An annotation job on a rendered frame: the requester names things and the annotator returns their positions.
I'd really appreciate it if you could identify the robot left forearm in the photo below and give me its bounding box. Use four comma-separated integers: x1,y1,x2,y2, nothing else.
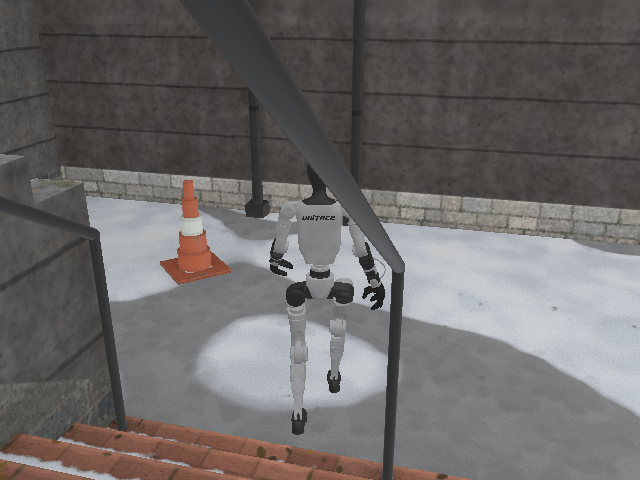
269,238,284,266

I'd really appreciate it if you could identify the robot left upper arm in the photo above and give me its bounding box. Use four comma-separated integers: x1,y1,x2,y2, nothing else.
273,201,299,254

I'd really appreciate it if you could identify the right robot hand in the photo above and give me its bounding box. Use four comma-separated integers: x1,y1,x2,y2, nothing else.
362,283,385,310

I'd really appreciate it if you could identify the left robot hand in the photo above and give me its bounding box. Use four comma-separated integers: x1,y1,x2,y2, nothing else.
270,259,293,276

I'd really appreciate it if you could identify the left robot shin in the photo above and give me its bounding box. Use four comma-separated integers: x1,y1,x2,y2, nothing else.
290,346,306,420

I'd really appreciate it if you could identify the right robot thigh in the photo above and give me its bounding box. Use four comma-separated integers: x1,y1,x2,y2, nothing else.
329,278,354,337

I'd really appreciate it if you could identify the robot right forearm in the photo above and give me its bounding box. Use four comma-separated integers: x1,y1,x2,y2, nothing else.
359,242,382,288

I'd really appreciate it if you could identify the robot right upper arm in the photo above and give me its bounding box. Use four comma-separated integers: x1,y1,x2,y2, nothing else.
340,204,368,258

